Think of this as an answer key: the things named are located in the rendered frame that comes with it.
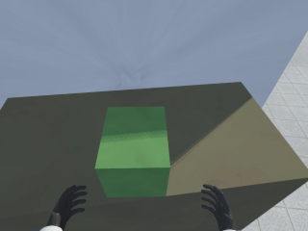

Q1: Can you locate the pedestal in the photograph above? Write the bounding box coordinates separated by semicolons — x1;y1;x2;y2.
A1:
0;82;308;231

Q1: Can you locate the robot right hand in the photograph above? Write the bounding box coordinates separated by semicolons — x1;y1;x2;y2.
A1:
201;184;237;231

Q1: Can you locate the robot left hand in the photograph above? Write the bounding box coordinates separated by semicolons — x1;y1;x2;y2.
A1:
46;185;88;231

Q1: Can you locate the carton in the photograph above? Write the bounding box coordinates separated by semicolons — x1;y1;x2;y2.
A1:
94;106;170;198

